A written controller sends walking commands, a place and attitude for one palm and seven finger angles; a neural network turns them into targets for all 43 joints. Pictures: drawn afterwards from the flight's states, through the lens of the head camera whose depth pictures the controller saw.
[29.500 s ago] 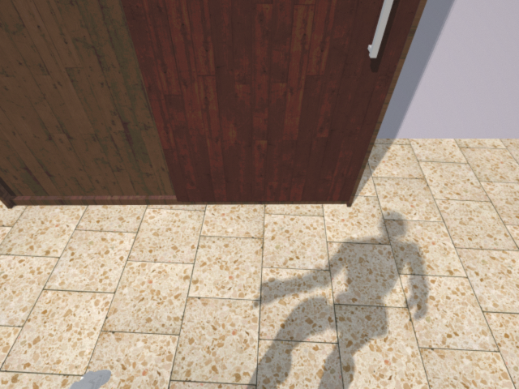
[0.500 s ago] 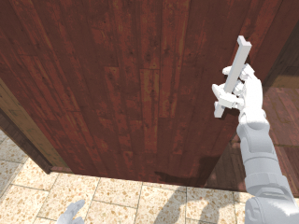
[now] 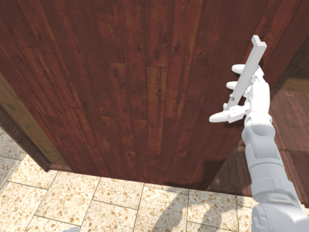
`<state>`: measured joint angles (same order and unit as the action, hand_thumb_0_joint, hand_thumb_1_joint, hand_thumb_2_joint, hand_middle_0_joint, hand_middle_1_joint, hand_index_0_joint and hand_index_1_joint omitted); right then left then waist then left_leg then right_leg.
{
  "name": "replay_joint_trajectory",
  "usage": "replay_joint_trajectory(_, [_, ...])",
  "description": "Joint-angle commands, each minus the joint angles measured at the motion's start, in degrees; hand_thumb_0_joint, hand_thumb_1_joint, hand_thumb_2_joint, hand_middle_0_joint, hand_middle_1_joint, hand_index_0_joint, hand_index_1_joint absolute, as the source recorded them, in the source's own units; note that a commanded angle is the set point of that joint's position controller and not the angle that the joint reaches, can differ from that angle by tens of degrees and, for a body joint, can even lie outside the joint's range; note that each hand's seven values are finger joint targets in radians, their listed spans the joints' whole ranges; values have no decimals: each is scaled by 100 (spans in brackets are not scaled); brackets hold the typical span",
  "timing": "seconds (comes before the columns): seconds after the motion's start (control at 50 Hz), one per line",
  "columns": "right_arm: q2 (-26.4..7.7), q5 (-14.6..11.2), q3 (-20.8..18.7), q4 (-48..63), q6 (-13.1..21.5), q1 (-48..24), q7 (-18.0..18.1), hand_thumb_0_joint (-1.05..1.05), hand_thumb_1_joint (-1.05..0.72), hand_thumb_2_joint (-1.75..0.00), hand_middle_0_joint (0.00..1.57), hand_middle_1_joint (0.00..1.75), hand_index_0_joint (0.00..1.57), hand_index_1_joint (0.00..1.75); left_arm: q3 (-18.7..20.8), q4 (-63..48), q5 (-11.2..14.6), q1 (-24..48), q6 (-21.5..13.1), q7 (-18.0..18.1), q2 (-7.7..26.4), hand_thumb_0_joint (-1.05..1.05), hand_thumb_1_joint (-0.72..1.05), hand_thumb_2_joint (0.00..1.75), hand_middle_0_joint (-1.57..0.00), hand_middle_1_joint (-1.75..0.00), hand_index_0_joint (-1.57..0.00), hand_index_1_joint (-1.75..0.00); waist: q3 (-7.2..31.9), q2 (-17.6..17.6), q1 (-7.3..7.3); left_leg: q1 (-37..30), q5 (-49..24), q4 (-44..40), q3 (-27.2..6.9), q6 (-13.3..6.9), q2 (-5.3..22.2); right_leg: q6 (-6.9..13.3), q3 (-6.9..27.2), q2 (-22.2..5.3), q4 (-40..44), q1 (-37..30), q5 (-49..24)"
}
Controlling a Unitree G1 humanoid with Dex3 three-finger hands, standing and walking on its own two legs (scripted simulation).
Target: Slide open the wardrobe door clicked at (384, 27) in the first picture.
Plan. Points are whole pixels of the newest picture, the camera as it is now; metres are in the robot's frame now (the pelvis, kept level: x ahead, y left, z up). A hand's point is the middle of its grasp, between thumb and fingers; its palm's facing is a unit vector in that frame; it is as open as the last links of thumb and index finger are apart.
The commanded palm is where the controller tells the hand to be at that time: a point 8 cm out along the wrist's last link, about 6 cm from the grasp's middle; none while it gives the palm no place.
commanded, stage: slip the hand off the handle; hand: right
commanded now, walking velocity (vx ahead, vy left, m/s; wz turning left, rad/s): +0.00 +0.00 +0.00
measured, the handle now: (239, 83) +0.48 -0.16 +0.16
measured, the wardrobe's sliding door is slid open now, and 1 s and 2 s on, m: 0.63 0.63 0.63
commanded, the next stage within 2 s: draw the hand back to the body in 1.26 s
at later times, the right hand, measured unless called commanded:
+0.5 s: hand (249, 96) +0.43 -0.18 +0.15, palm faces +0.16 +0.98 -0.14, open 14.4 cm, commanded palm +0.40 -0.24 +0.16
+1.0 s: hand (265, 120) +0.36 -0.20 +0.15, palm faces +0.16 +0.98 -0.12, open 14.7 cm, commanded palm +0.32 -0.25 +0.16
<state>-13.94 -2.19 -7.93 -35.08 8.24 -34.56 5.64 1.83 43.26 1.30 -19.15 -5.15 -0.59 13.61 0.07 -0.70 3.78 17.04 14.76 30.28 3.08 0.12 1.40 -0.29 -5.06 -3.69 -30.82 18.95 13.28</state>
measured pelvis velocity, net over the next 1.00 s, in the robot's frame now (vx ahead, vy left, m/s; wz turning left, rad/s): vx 0.02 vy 0.00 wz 0.00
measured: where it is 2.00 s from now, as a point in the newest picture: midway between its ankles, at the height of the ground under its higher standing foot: outside the picture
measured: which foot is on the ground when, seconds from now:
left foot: down 0.00-1.00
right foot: down 0.00-1.00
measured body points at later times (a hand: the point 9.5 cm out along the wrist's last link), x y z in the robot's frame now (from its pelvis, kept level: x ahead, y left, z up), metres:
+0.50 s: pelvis +0.02 +0.00 +0.00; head +0.03 +0.00 +0.45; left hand +0.12 +0.26 -0.11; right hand +0.42 -0.23 +0.16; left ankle +0.01 +0.12 -0.73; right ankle +0.03 -0.12 -0.73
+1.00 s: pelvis +0.02 +0.00 +0.00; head +0.01 +0.01 +0.45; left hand +0.16 +0.25 -0.10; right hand +0.34 -0.25 +0.16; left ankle +0.01 +0.12 -0.73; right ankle +0.03 -0.12 -0.73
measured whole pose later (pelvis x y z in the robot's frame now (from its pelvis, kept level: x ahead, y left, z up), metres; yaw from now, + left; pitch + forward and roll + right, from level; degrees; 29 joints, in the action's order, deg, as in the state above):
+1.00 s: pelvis +0.02 +0.00 +0.00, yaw +0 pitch -1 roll +0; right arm -16.7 -7.7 -13.1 -10.9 3.7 -11.5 -3.9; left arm 0.3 39.9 2.7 -14.2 -5.6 3.0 13.4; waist 0.8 -1.3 0.1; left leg 11.3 16.5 29.0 3.2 0.2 1.4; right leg -0.7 -4.9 -3.5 -29.8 13.4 15.2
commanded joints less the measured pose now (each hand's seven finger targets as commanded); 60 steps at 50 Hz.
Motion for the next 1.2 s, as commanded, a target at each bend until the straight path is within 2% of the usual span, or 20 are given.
replay_joint_trajectory(0.0, [-1071, 64, -292, 1452, 240, -2793, 183, 0, 55, -20, 25, 115, 25, 115, 245, -661, -36, 213, -201, 114, 867, 0, 90, 90, -20, -30, -20, -30, 1683, 150, 2, -234, -735, -507, -129, -95, -275, 196, 300, 262, 395, -962, -643])
replay_joint_trajectory(0.04, [-729, 42, -52, 1484, 178, -2705, 159, 0, 55, -20, 25, 115, 25, 115, 229, -664, -30, 256, -174, 123, 805, 0, 90, 90, -20, -30, -20, -30, 1657, 186, 33, -222, -922, -479, -88, -93, -284, 182, 297, 246, 391, -1062, -813])
replay_joint_trajectory(0.08, [-1126, 46, -414, 1463, 131, -2543, 177, 0, 55, -20, 25, 115, 25, 115, 206, -675, -51, 283, -121, 161, 848, 0, 90, 90, -20, -30, -20, -30, 1700, 162, -87, -354, -1060, -459, -87, -120, -293, 177, 309, 257, 400, -1056, -976])
replay_joint_trajectory(0.16, [-1134, -18, -471, 1510, 68, -2408, 98, 0, 55, -20, 25, 115, 25, 115, 175, -749, -25, 415, -20, 212, 806, 0, 90, 90, -20, -30, -20, -30, 1620, 247, -120, -428, -1144, -480, -98, -111, -263, 170, 270, 247, 413, -1034, -986])
replay_joint_trajectory(0.28, [-1776, -92, -1068, 1502, 19, -2013, -13, 0, 55, -20, 25, 115, 25, 115, 117, -855, -17, 531, 138, 339, 805, 0, 90, 90, -20, -30, -20, -30, 1594, 284, -289, -773, -1397, -502, -161, -110, -220, 178, 209, 261, 454, -860, -1072])
replay_joint_trajectory(0.34, [-1610, -99, -834, 1568, 34, -2191, -135, 0, 55, -20, 25, 115, 25, 115, 97, -861, 7, 547, 162, 360, 775, 0, 90, 90, -20, -30, -20, -30, 1475, 134, -167, -656, -1346, -527, -165, -109, -209, 170, 203, 258, 439, -884, -999])
replay_joint_trajectory(0.4, [-1917, -152, -1061, 1584, 103, -2168, -281, 0, 55, -20, 25, 115, 25, 115, 128, -867, 19, 516, 165, 394, 819, 0, 90, 90, -20, -30, -20, -30, 1626, 88, -185, -731, -1403, -520, -199, -99, -202, 183, 191, 273, 396, -893, -1006])
replay_joint_trajectory(0.48, [-1720, -243, -850, 1616, 198, -2149, -542, 0, 55, -20, 25, 115, 25, 115, 146, -845, 54, 432, 109, 396, 827, 0, 90, 90, -20, -30, -20, -30, 1656, 29, -86, -633, -1546, -482, -168, -111, -249, 194, 219, 277, 328, -1029, -1139])
replay_joint_trajectory(0.54, [-2033, -323, -1025, 1313, 198, -2279, -750, 0, 55, -20, 25, 115, 25, 115, 157, -745, 76, 355, 89, 429, 896, 0, 90, 90, -20, -30, -20, -30, 1488, 158, -24, -543, -1425, -519, -224, -72, -208, 201, 219, 282, 307, -819, -899])
replay_joint_trajectory(0.66, [-1747, -525, -947, 2119, 288, -1068, -1060, 0, 55, -20, 25, 115, 25, 115, 219, -999, 139, 375, -62, 344, 856, 0, 90, 90, -20, -30, -20, -30, 1979, -110, -311, -908, -1904, -307, -190, -125, -230, 171, 243, 292, 245, -1027, -1357])
replay_joint_trajectory(0.68, [-1562, -551, -832, 2169, 251, -786, -1087, 0, 55, -20, 25, 115, 25, 115, 211, -1056, 144, 407, -88, 333, 854, 0, 90, 90, -20, -30, -20, -30, 1854, -82, -292, -865, -1961, -302, -161, -114, -240, 185, 236, 280, 235, -1029, -1432])
replay_joint_trajectory(0.7, [-1751, -575, -970, 2361, 240, -833, -1075, 0, 55, -20, 25, 115, 25, 115, 219, -1036, 164, 398, -109, 334, 885, 0, 90, 90, -20, -30, -20, -30, 1760, 15, -279, -818, -1903, -304, -147, -99, -240, 176, 266, 262, 246, -984, -1364])
replay_joint_trajectory(0.74, [-1708, -621, -994, 2573, 130, -565, -1063, 0, 55, -20, 25, 115, 25, 115, 208, -1064, 168, 502, -138, 347, 882, 0, 90, 90, -20, -30, -20, -30, 1610, 5, -314, -766, -1752, -339, -136, -93, -240, 167, 261, 268, 283, -952, -1244])
replay_joint_trajectory(0.8, [-1701, -603, -965, 3268, 51, -584, -951, 0, 55, -20, 25, 115, 25, 115, 180, -1120, 162, 672, -208, 395, 844, 0, 90, 90, -20, -30, -20, -30, 1588, -246, -326, -722, -1592, -385, -131, -94, -250, 163, 269, 254, 310, -1100, -1230])
replay_joint_trajectory(0.86, [-1456, -609, -847, 3590, -2, -23, -886, 0, 55, -20, 25, 115, 25, 115, 123, -1153, 136, 834, -295, 410, 794, 0, 90, 90, -20, -30, -20, -30, 1455, -141, -397, -768, -1575, -405, -84, -106, -268, 149, 287, 250, 368, -1139, -1268])
replay_joint_trajectory(0.92, [-1569, -641, -1066, 3766, -79, 501, -863, 0, 55, -20, 25, 115, 25, 115, 92, -1160, 107, 973, -352, 441, 783, 0, 90, 90, -20, -30, -20, -30, 1375, -61, -484, -838, -1625, -423, -85, -101, -257, 143, 272, 236, 395, -1174, -1298])
replay_joint_trajectory(0.98, [-1252, -663, -780, 4151, -183, 744, -928, 0, 55, -20, 25, 115, 25, 115, 28, -1245, 127, 1163, -401, 463, 724, 0, 90, 90, -20, -30, -20, -30, 1257, -179, -470, -811, -1534, -456, -44, -107, -263, 127, 262, 223, 437, -1266, -1302])
replay_joint_trajectory(1.08, [-1107, -734, -643, 4289, -432, 846, -976, 0, 55, -20, 25, 115, 25, 115, -59, -1234, 142, 1365, -438, 536, 717, 0, 90, 90, -20, -30, -20, -30, 827, 64, -397, -583, -987, -659, -37, -78, -246, 125, 295, 222, 529, -1238, -823])
replay_joint_trajectory(1.1, [-1265, -735, -793, 4334, -446, 880, -975, 0, 55, -20, 25, 115, 25, 115, -60, -1246, 132, 1398, -444, 550, 730, 0, 90, 90, -20, -30, -20, -30, 870, 61, -444, -610, -908, -666, -50, -75, -227, 119, 303, 226, 548, -1216, -756])
replay_joint_trajectory(1.18, [-1035, -730, -561, 4823, -398, 1128, -1024, 0, 55, -20, 25, 115, 25, 115, -122, -1314, 110, 1525, -501, 557, 655, 0, 90, 90, -20, -30, -20, -30, 1009, -160, -461, -711, -993, -660, -38, -97, -230, 110, 311, 239, 545, -1405, -895])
